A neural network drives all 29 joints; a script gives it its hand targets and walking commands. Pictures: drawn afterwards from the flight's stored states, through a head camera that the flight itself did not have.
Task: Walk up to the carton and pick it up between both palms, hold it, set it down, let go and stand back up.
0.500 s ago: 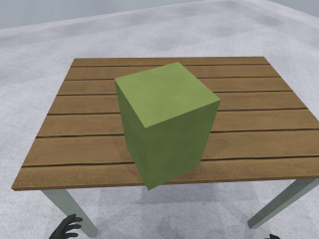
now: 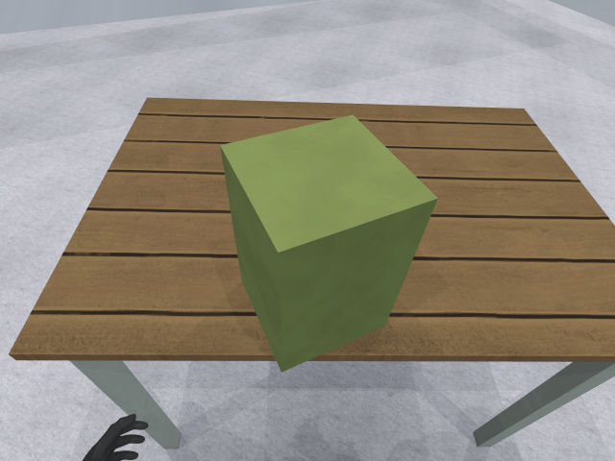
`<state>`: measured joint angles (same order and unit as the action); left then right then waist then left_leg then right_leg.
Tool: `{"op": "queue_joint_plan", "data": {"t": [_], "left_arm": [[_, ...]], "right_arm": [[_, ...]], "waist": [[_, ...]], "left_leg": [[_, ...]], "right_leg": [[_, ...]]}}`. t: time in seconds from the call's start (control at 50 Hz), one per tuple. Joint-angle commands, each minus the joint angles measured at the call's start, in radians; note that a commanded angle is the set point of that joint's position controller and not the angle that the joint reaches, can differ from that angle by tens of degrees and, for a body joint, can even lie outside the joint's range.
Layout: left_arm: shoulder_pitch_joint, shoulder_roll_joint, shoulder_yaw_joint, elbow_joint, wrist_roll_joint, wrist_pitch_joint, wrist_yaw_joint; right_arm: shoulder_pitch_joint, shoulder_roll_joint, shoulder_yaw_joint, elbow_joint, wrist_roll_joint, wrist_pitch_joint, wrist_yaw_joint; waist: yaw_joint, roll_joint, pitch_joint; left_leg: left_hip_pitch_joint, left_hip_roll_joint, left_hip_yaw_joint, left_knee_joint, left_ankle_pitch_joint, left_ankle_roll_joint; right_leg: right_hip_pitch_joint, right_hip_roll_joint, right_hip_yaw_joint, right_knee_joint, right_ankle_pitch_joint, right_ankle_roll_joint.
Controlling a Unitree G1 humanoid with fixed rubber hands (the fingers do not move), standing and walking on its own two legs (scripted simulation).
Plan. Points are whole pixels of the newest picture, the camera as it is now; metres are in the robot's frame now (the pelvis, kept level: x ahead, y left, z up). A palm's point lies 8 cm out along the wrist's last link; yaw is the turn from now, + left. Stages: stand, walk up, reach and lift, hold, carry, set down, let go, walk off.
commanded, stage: walk up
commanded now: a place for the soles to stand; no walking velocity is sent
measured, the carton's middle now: (315, 249) +0.38 +0.01 +0.10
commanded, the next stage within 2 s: reach and lift in 1.06 s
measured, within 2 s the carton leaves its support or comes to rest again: neither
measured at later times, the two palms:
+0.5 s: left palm out of the picture +0.10 +0.27 -0.09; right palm out of the picture +0.10 -0.32 -0.07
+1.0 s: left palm out of the picture +0.10 +0.27 -0.09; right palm out of the picture +0.10 -0.32 -0.07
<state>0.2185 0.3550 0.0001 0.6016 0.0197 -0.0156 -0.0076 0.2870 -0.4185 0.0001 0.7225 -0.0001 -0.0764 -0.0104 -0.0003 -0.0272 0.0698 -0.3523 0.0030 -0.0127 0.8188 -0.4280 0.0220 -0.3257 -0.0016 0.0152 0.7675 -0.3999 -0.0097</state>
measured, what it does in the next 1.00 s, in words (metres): stands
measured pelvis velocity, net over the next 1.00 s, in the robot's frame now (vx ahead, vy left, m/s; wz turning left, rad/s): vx -0.01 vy -0.01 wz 0.05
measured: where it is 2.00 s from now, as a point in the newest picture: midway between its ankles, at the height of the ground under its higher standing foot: outside the picture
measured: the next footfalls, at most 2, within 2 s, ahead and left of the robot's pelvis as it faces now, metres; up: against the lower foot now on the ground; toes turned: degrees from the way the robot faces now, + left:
none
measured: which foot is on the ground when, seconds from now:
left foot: down 0.00-1.00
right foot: down 0.00-1.00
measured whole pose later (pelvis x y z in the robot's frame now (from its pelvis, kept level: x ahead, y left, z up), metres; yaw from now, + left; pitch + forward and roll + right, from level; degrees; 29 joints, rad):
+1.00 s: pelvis -0.01 -0.01 +0.00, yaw +3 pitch -3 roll +0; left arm 0.26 0.36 0.00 0.61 0.02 -0.02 -0.01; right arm 0.28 -0.42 0.00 0.73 0.00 -0.06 -0.01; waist 0.00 -0.03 0.08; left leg -0.39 0.00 -0.02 0.80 -0.36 0.02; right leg -0.32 0.00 -0.02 0.79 -0.42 -0.01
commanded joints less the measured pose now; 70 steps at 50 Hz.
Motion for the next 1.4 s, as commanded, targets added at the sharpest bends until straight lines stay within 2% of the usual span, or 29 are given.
{"op": "queue_joint_plan", "data": {"t": [0.0,0.04,0.08,0.12,0.14,0.16,0.18,0.2,0.3,0.34,0.36,0.4,0.44,0.46,0.48,0.52,0.56,0.62,0.68,0.74,0.82,0.88,0.96,1.0,1.04,1.06,1.16,1.24,1.38], "left_arm": [[0.105,0.315,0.123,0.026,0.013,-0.060,0.012],[0.090,0.310,0.121,0.018,0.003,-0.059,0.016],[0.067,0.293,0.120,0.013,-0.008,-0.051,0.021],[-0.009,0.262,0.092,0.007,-0.014,-0.033,0.016],[-0.036,0.226,0.085,-0.010,-0.021,-0.031,0.013],[-0.039,0.185,0.080,-0.045,-0.015,-0.026,0.012],[-0.029,0.197,0.079,-0.026,-0.023,-0.011,0.019],[-0.017,0.221,0.090,-0.018,-0.014,0.000,0.020],[0.146,0.205,0.102,0.061,0.003,-0.030,0.006],[0.122,0.300,0.118,0.043,0.032,-0.054,0.010],[0.096,0.354,0.130,0.042,0.016,-0.054,0.006],[0.048,0.325,0.121,0.036,0.002,-0.053,0.008],[-0.010,0.305,0.117,0.017,-0.010,-0.048,0.007],[-0.012,0.273,0.103,0.016,-0.012,-0.043,0.005],[-0.026,0.238,0.092,0.013,-0.010,-0.041,0.003],[-0.001,0.221,0.085,0.011,-0.012,-0.024,0.006],[0.017,0.240,0.100,0.008,-0.007,-0.020,0.008],[0.084,0.225,0.100,0.044,0.000,-0.040,0.010],[0.042,0.309,0.117,0.027,0.002,-0.055,0.002],[-0.025,0.272,0.104,0.016,-0.007,-0.041,0.004],[0.036,0.218,0.088,0.032,-0.010,-0.020,0.003],[0.081,0.235,0.097,0.045,0.001,-0.041,0.003],[0.020,0.289,0.112,0.039,-0.001,-0.048,0.002],[-0.010,0.281,0.107,0.029,-0.005,-0.042,0.001],[-0.027,0.239,0.100,0.022,-0.016,-0.037,0.004],[-0.378,0.205,0.109,-0.087,0.040,0.168,0.032],[-0.264,0.095,0.087,-0.238,0.037,0.313,0.066],[-0.149,0.058,0.091,-0.338,0.031,0.284,0.086],[-0.037,0.030,0.119,-0.415,-0.009,0.199,0.102]], "right_arm": [[-0.082,-0.163,-0.068,-0.090,-0.005,0.006,-0.024],[-0.048,-0.161,-0.070,-0.071,-0.012,-0.003,-0.022],[-0.004,-0.157,-0.080,-0.042,-0.015,-0.009,-0.012],[0.054,-0.138,-0.091,0.005,-0.018,-0.018,-0.011],[0.116,-0.176,-0.094,0.015,-0.026,-0.025,-0.021],[0.133,-0.259,-0.113,0.013,-0.047,-0.036,-0.025],[0.105,-0.295,-0.107,-0.008,-0.040,-0.033,-0.018],[0.064,-0.294,-0.113,-0.011,-0.035,-0.030,-0.013],[-0.094,-0.209,-0.085,-0.057,-0.029,0.001,-0.003],[-0.069,-0.152,-0.074,-0.074,-0.019,0.015,0.003],[-0.085,-0.185,-0.086,-0.063,-0.029,0.027,-0.008],[-0.052,-0.194,-0.082,-0.034,-0.026,0.019,-0.006],[0.040,-0.174,-0.082,-0.003,-0.022,-0.001,-0.002],[0.051,-0.164,-0.085,0.001,-0.027,-0.014,-0.003],[0.086,-0.184,-0.089,0.012,-0.031,-0.020,-0.007],[0.040,-0.273,-0.096,-0.008,-0.032,-0.028,-0.007],[0.025,-0.279,-0.105,-0.024,-0.026,-0.023,-0.009],[-0.071,-0.227,-0.087,-0.025,-0.026,-0.009,-0.005],[-0.043,-0.171,-0.068,-0.033,-0.014,0.001,-0.003],[0.010,-0.182,-0.081,-0.006,-0.025,-0.010,-0.004],[-0.004,-0.284,-0.095,-0.009,-0.023,-0.020,-0.006],[-0.078,-0.232,-0.075,-0.022,-0.026,-0.011,-0.003],[-0.062,-0.194,-0.071,-0.020,-0.012,-0.005,-0.001],[-0.001,-0.205,-0.079,-0.018,-0.021,-0.009,-0.002],[-0.004,-0.234,-0.084,-0.001,-0.028,-0.012,-0.005],[-0.355,-0.085,-0.229,0.144,-0.125,-0.206,0.051],[-0.267,-0.121,-0.223,0.141,-0.114,-0.217,0.079],[-0.188,-0.139,-0.200,0.152,-0.063,-0.226,0.095],[-0.172,-0.125,-0.176,0.001,0.010,-0.245,0.122]], "waist": [[0.047,-0.119,-0.065],[0.036,-0.108,-0.044],[0.019,-0.180,-0.058],[-0.031,-0.118,-0.082],[-0.056,-0.092,-0.102],[-0.060,0.104,-0.141],[-0.044,0.167,-0.087],[-0.031,0.154,-0.050],[0.055,0.128,-0.035],[0.034,-0.150,-0.085],[0.047,-0.179,-0.002],[0.017,-0.090,0.062],[-0.028,-0.152,-0.015],[-0.039,-0.102,-0.043],[-0.056,-0.057,-0.079],[-0.017,0.145,-0.075],[-0.003,0.106,-0.060],[0.041,0.085,-0.073],[0.005,-0.070,-0.044],[-0.034,-0.022,-0.056],[0.004,0.145,-0.040],[0.050,0.078,-0.053],[0.005,-0.042,-0.071],[-0.022,-0.041,-0.079],[-0.016,0.043,-0.080],[-0.034,0.152,-0.073],[-0.030,0.070,-0.074],[-0.019,0.087,-0.167],[0.033,-0.003,-0.246]], "left_leg": [[-0.213,-0.020,-0.025,0.188,-0.175,-0.002],[-0.212,0.017,-0.032,0.128,-0.193,0.005],[-0.148,0.026,0.021,-0.011,-0.072,0.021],[0.104,-0.017,0.052,-0.223,0.199,0.048],[0.238,0.014,-0.032,-0.268,0.303,0.063],[0.285,0.215,-0.349,-0.329,0.328,0.155],[0.148,0.350,-0.499,-0.384,0.399,0.270],[0.087,0.366,-0.544,-0.406,0.255,0.310],[-0.087,0.193,-0.248,-0.273,0.152,0.142],[-0.233,0.009,-0.075,0.005,-0.016,0.036],[-0.224,-0.016,-0.002,0.085,-0.177,0.019],[-0.217,0.009,-0.027,0.098,-0.136,0.010],[-0.058,0.012,0.016,-0.075,0.004,0.016],[0.061,0.000,0.045,-0.191,0.111,0.026],[0.169,0.019,-0.051,-0.225,0.235,0.045],[0.142,0.276,-0.460,-0.351,0.281,0.220],[0.113,0.308,-0.489,-0.344,0.278,0.273],[0.015,0.202,-0.269,-0.235,0.352,0.147],[-0.084,0.013,-0.025,-0.032,0.077,0.024],[0.043,0.025,-0.058,-0.156,0.108,0.050],[0.017,0.266,-0.434,-0.363,0.071,0.221],[-0.053,0.198,-0.290,-0.275,0.148,0.143],[-0.056,0.013,-0.048,-0.081,0.150,0.031],[0.031,0.032,-0.052,-0.162,0.130,0.045],[0.078,0.110,-0.213,-0.250,0.166,0.096],[-0.131,0.054,0.059,-0.279,-0.041,-0.036],[-0.061,0.092,0.066,-0.290,-0.005,-0.020],[0.233,0.073,0.014,-0.294,0.344,-0.076],[0.347,0.014,0.045,-0.348,0.455,-0.056]], "right_leg": [[0.164,-0.344,0.473,-0.374,0.514,-0.267],[0.181,-0.311,0.360,-0.277,0.693,-0.296],[0.187,-0.265,0.242,-0.225,0.716,-0.236],[0.015,-0.204,0.134,-0.131,0.591,-0.165],[-0.077,-0.154,0.091,-0.043,0.564,-0.111],[-0.207,-0.036,0.001,0.140,0.290,-0.045],[-0.190,-0.003,-0.015,0.207,-0.226,-0.021],[-0.177,-0.009,0.012,0.237,-0.287,-0.028],[0.117,0.003,-0.036,-0.201,0.000,-0.054],[0.164,-0.213,0.394,-0.417,-0.169,-0.142],[0.040,-0.316,0.486,-0.470,-0.170,-0.202],[0.003,-0.305,0.427,-0.423,0.011,-0.250],[0.014,-0.241,0.273,-0.299,0.273,-0.196],[-0.015,-0.192,0.177,-0.223,0.396,-0.158],[-0.076,-0.160,0.129,-0.155,0.382,-0.110],[-0.160,-0.010,-0.008,0.117,-0.008,-0.024],[-0.141,-0.001,0.003,0.073,-0.207,-0.032],[0.034,-0.026,0.012,-0.155,0.060,-0.063],[0.034,-0.208,0.287,-0.284,0.128,-0.181],[-0.070,-0.179,0.208,-0.216,0.141,-0.159],[-0.092,-0.004,-0.010,0.029,-0.105,-0.037],[0.012,-0.033,0.041,-0.130,0.026,-0.074],[0.046,-0.195,0.263,-0.261,0.113,-0.176],[-0.033,-0.163,0.194,-0.223,0.093,-0.139],[-0.090,-0.080,0.087,-0.095,0.098,-0.089],[-0.085,0.026,-0.151,-0.065,-0.070,-0.056],[0.013,0.030,-0.138,-0.096,0.060,-0.031],[-0.009,0.039,-0.139,-0.203,0.213,-0.050],[0.081,0.041,-0.106,-0.332,0.350,-0.026]]}}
